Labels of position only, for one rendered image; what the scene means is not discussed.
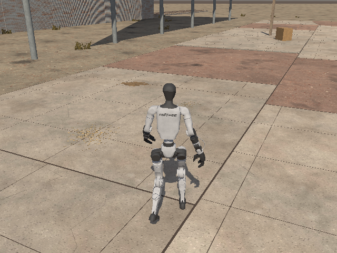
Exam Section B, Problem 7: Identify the robot left hand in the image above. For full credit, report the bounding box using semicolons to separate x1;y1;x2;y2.
144;135;156;144

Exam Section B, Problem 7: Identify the robot right foot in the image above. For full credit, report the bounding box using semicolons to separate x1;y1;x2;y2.
179;197;186;210

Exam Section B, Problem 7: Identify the left robot upper arm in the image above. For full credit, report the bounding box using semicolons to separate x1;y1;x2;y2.
144;105;158;133

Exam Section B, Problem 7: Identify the robot right hand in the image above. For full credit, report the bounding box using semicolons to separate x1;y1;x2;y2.
193;152;205;168

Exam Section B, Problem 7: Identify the robot right forearm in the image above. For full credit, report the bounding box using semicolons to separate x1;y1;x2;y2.
190;128;203;154

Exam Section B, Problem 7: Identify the robot left forearm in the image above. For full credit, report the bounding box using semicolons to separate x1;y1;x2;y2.
143;126;150;139

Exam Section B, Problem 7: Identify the humanoid robot head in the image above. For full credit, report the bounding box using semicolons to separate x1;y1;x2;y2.
160;83;178;109

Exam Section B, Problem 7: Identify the right robot upper arm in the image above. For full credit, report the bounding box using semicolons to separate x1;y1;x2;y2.
180;106;194;137

